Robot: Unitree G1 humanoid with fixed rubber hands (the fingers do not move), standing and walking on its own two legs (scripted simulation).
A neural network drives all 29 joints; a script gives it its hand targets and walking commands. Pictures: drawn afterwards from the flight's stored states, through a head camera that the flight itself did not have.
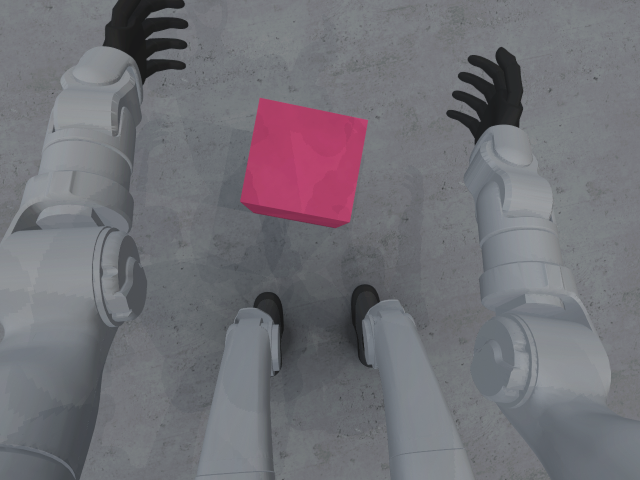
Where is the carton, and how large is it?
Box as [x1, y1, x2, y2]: [240, 98, 367, 227]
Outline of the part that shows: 260,98 240,201 253,212 332,227 336,227 348,222 351,213 367,120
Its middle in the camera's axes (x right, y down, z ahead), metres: -0.04 -0.14 +0.85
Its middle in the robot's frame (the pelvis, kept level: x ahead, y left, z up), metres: +0.51 +0.00 -0.53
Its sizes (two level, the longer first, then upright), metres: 0.210 0.200 0.250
